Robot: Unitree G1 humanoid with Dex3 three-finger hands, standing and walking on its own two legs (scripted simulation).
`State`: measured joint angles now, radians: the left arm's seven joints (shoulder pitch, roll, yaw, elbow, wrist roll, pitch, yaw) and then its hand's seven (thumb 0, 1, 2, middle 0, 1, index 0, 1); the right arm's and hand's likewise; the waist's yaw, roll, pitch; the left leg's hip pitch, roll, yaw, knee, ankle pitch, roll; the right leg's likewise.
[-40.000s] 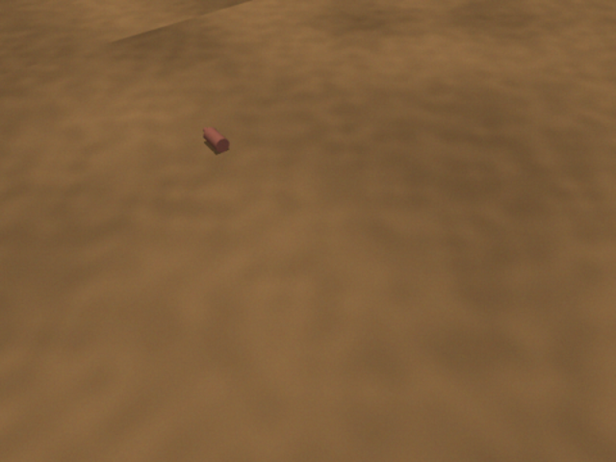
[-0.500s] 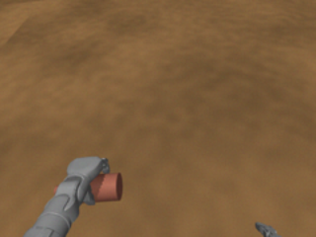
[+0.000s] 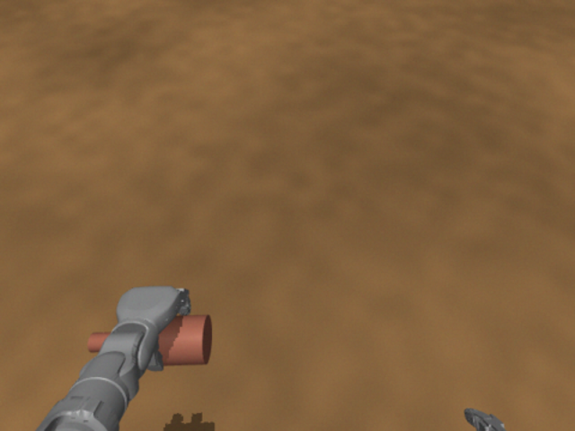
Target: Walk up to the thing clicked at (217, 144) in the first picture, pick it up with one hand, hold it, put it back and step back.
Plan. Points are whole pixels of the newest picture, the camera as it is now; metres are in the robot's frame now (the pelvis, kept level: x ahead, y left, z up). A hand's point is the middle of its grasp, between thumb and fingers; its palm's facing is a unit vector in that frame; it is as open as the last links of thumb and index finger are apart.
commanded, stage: crouch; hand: left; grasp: from above
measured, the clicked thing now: (150, 340) +0.30 +0.25 -0.15
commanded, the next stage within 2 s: lower in 1.60 s
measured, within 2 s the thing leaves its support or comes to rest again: neither
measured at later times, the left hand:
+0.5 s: hand (191, 325) +0.40 +0.24 -0.34, palm faces -0.45 +0.02 -0.89, open 10.4 cm
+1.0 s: hand (205, 326) +0.45 +0.24 -0.50, palm faces -0.44 -0.01 -0.90, open 10.3 cm
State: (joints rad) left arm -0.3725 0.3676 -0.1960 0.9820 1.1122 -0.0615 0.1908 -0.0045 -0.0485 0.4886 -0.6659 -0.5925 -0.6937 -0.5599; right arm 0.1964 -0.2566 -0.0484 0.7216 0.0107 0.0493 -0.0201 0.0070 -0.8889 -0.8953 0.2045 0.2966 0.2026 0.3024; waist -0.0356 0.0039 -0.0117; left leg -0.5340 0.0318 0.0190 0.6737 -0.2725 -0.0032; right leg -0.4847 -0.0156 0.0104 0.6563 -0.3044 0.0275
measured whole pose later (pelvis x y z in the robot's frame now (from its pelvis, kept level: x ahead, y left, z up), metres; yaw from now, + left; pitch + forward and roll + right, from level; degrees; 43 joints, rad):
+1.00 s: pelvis -0.05 +0.00 -0.33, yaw -6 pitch +39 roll -8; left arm -1.00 0.70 0.09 1.42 1.27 -0.13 0.37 -0.01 -0.03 0.48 -0.70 -0.50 -0.72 -0.48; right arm 0.18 -0.26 0.03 0.72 -0.13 -0.07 0.09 0.00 -0.91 -0.90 0.20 0.30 0.20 0.30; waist -0.25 0.01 -0.11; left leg -2.13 0.05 -0.11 2.09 -0.66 0.00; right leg -2.01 0.02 -0.05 2.04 -0.71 0.04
